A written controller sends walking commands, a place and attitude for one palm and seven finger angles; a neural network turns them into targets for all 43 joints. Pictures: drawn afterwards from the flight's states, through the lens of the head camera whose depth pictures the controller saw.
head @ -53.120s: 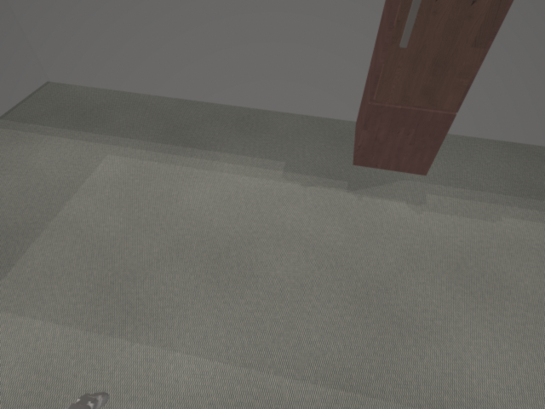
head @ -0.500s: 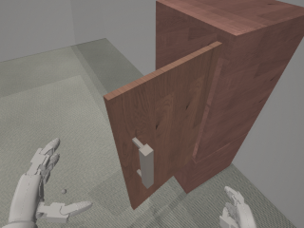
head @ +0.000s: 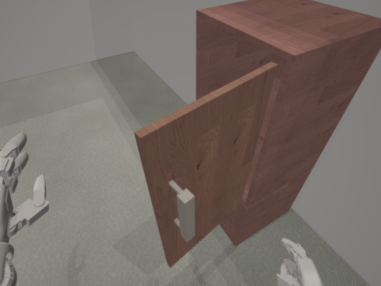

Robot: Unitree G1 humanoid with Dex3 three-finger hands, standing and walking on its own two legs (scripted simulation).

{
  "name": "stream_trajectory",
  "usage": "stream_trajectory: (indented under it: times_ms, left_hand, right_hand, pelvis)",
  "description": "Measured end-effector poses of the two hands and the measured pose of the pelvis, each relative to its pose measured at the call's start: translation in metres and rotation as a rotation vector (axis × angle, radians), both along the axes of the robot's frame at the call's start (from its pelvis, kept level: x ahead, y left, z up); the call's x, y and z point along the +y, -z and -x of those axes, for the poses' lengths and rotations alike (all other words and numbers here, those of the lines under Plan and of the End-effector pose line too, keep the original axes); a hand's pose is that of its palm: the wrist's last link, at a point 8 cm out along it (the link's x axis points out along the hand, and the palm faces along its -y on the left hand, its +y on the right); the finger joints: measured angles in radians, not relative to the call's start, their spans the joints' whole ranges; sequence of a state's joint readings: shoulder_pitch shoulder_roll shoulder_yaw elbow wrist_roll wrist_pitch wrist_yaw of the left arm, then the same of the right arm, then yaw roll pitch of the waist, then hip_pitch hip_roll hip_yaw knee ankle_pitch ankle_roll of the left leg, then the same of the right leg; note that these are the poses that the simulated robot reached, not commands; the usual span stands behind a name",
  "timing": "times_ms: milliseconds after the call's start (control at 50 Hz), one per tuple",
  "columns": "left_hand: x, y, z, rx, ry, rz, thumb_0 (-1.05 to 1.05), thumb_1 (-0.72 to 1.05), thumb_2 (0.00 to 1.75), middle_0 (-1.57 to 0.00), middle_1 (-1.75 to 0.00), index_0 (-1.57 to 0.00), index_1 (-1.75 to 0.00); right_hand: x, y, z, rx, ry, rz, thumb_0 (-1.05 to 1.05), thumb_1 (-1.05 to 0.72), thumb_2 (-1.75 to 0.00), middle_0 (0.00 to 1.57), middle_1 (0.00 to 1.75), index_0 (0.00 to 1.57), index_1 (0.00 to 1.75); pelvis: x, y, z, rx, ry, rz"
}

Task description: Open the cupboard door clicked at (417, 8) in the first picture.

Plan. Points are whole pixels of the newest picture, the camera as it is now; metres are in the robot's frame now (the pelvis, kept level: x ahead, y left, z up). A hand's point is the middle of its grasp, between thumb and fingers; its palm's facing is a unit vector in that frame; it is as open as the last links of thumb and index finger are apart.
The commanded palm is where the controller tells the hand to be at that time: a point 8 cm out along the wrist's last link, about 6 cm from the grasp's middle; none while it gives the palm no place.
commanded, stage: draw the hand back to the body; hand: left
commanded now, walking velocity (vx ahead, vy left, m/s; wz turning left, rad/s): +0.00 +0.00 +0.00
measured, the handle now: (180, 211) +0.28 +0.07 +0.01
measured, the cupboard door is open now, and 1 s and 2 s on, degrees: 100 100 100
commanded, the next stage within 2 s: step back with the hand held close in 0.30 s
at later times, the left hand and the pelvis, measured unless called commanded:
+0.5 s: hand (58, 203) +0.19 +0.24 +0.16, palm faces +0.44 -0.80 -0.41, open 7.4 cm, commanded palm +0.14 +0.27 +0.17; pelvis +0.00 -0.03 +0.00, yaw +0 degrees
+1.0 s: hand (31, 230) +0.14 +0.26 +0.15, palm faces +0.35 -0.79 -0.50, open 7.4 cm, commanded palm +0.08 +0.30 +0.17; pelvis -0.06 +0.00 -0.01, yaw -1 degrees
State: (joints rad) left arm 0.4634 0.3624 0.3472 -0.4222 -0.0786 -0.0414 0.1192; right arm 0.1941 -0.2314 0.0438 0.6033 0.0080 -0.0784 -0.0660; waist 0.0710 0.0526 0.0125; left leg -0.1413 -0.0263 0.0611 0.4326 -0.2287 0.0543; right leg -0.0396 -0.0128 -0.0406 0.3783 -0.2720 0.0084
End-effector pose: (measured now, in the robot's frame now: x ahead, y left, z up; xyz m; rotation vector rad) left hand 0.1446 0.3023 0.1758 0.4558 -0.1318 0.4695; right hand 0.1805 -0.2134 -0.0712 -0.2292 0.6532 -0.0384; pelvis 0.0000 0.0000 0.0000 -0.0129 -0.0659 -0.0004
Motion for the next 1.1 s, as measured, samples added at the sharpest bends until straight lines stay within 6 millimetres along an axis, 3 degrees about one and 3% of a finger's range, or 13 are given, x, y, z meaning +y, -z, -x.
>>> stream_trajectory:
  times_ms: [200,420,600,820,1100]
  left_hand:
    - [-0.018,0.011,0.002,0.043,0.023,0.032,0.01,0.87,0.89,-0.21,-0.31,-0.21,-0.30]
    - [-0.028,0.005,0.004,0.029,0.012,0.015,0.01,0.89,0.90,-0.21,-0.31,-0.21,-0.30]
    - [-0.031,-0.004,-0.006,0.028,0.060,-0.072,0.01,0.90,0.90,-0.21,-0.31,-0.21,-0.30]
    - [-0.025,0.006,0.008,0.077,0.142,-0.099,0.01,0.89,0.90,-0.21,-0.31,-0.22,-0.30]
    - [0.007,0.004,0.060,-0.016,0.098,-0.168,0.01,0.89,0.90,-0.21,-0.31,-0.22,-0.30]
  right_hand:
    - [-0.018,0.004,0.009,0.025,0.028,0.005,0.02,-0.90,-0.90,0.21,0.30,0.20,0.30]
    - [-0.029,0.006,0.006,0.014,0.031,-0.006,0.02,-0.90,-0.90,0.20,0.30,0.20,0.30]
    - [-0.041,0.004,0.008,0.038,0.081,0.005,0.02,-0.90,-0.90,0.21,0.30,0.20,0.30]
    - [-0.048,0.001,0.047,0.088,0.174,0.060,0.02,-0.90,-0.90,0.20,0.30,0.20,0.30]
    - [-0.014,0.012,0.100,0.087,0.122,0.067,0.02,-0.90,-0.90,0.21,0.30,0.20,0.30]
  pelvis:
    - [-0.011,-0.001,0.001,-0.006,0.002,-0.003]
    - [-0.023,-0.002,0.002,-0.013,0.001,-0.005]
    - [-0.026,-0.001,0.009,0.044,0.007,0.003]
    - [-0.013,0.003,0.033,0.068,0.024,0.007]
    - [0.007,0.014,0.077,0.070,-0.020,0.021]
